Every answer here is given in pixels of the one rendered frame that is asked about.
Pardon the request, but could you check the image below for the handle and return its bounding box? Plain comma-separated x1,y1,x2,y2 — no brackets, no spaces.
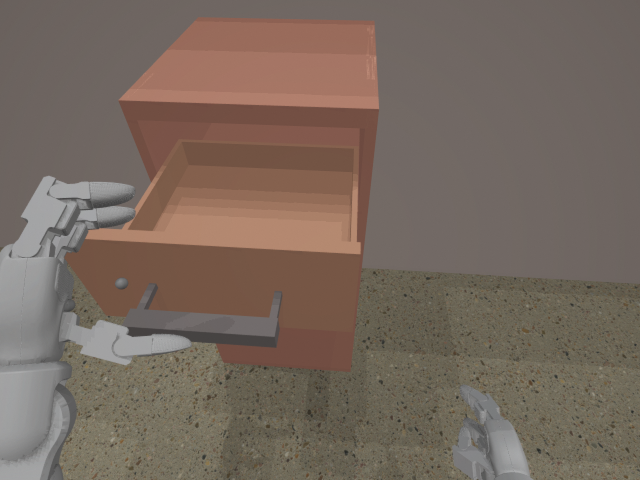
122,283,282,348

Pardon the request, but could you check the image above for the robot left forearm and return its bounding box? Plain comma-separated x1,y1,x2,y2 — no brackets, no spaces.
0,361,77,480

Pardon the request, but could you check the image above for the cabinet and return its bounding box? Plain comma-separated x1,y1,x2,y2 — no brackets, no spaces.
118,17,379,372

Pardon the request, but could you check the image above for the right robot hand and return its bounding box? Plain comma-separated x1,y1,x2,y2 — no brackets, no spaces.
452,384,530,480

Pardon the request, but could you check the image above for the drawer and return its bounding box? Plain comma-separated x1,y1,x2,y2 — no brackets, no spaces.
64,139,361,332

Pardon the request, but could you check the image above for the left robot hand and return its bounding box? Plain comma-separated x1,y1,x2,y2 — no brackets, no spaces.
0,176,192,365

